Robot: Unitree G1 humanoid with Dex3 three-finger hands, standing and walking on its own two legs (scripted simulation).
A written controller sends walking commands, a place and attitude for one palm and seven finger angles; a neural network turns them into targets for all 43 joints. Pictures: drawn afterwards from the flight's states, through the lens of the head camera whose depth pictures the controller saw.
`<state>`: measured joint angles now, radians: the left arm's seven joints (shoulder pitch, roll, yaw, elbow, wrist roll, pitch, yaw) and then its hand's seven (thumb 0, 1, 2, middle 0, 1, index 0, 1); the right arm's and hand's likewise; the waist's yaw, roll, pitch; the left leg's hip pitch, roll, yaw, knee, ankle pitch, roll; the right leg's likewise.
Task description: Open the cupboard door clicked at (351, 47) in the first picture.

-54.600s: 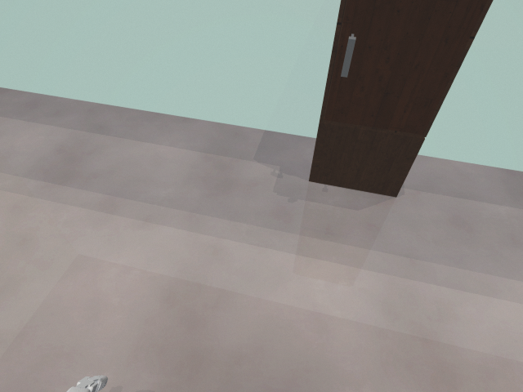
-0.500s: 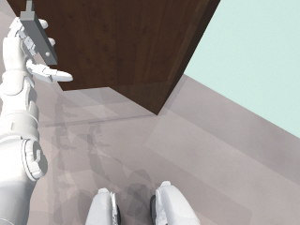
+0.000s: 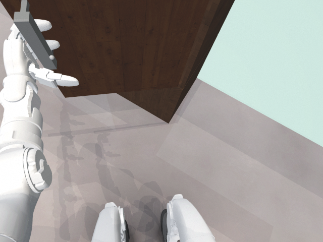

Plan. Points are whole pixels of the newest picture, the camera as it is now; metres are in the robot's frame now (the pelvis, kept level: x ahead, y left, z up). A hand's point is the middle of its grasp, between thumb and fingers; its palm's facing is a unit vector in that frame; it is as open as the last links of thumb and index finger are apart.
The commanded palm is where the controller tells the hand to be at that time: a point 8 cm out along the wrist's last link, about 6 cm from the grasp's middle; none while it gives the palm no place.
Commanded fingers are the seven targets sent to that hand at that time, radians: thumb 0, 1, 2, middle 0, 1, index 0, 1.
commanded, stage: close the thumb around the handle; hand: left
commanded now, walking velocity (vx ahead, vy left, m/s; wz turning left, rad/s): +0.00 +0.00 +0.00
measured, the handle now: (39, 37) +0.58 +0.23 +0.07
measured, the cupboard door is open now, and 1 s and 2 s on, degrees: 41 41 80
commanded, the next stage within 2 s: pull the door open along its arc in 0.74 s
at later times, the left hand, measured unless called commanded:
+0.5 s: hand (50, 57) +0.53 +0.20 +0.06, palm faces +0.09 -1.00 -0.03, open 8.5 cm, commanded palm +0.51 +0.23 +0.06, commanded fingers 0.00 0.84 0.88 -0.40 -1.34 -0.40 -1.34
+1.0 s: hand (51, 59) +0.52 +0.20 +0.06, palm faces +0.10 -0.99 -0.03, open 6.1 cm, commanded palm +0.48 +0.23 +0.06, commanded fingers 0.00 0.90 0.90 -0.40 -1.35 -0.40 -1.35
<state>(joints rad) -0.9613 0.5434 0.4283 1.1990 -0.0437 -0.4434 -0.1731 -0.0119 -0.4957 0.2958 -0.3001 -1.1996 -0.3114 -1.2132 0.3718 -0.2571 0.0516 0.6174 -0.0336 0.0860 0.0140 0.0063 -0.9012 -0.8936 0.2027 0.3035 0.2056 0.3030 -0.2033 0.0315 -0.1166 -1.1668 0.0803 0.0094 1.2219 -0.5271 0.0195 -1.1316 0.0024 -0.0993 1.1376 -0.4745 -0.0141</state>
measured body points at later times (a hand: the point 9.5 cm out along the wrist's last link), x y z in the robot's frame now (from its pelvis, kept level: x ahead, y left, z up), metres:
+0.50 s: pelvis +0.00 +0.00 +0.00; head +0.16 +0.03 +0.42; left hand +0.52 +0.26 +0.06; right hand +0.00 -0.26 -0.11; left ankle +0.01 +0.11 -0.63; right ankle +0.03 -0.12 -0.63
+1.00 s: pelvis +0.00 +0.01 +0.01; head +0.16 +0.03 +0.43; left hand +0.51 +0.25 +0.06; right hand +0.00 -0.25 -0.10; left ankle +0.01 +0.11 -0.63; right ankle +0.03 -0.12 -0.63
